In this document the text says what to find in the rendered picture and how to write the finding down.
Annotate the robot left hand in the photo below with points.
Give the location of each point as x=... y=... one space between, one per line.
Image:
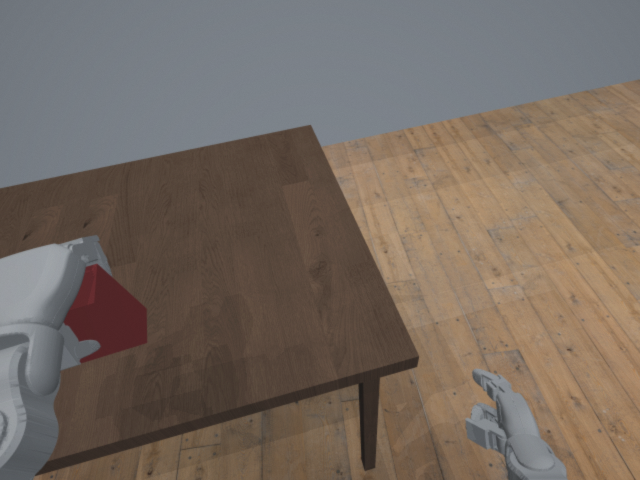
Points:
x=41 y=284

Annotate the sponge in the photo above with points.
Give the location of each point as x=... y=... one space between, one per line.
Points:
x=106 y=312

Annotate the right robot forearm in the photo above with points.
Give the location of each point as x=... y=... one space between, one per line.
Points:
x=528 y=457

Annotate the left robot forearm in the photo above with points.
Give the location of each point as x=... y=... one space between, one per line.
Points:
x=30 y=364

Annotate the robot right hand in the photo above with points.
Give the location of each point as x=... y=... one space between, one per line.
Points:
x=490 y=428

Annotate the table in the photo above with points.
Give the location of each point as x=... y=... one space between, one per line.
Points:
x=259 y=286

